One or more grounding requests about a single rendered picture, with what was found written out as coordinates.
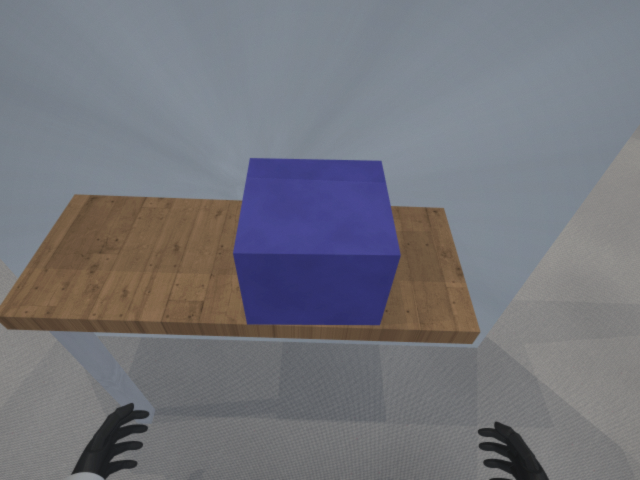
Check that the table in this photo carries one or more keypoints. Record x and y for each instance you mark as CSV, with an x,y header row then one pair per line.
x,y
151,265

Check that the right robot hand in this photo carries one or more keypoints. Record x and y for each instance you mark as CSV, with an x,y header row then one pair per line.
x,y
523,465

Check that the left robot hand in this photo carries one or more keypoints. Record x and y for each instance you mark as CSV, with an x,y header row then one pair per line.
x,y
101,449

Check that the carton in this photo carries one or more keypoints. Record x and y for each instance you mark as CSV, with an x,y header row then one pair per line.
x,y
316,242

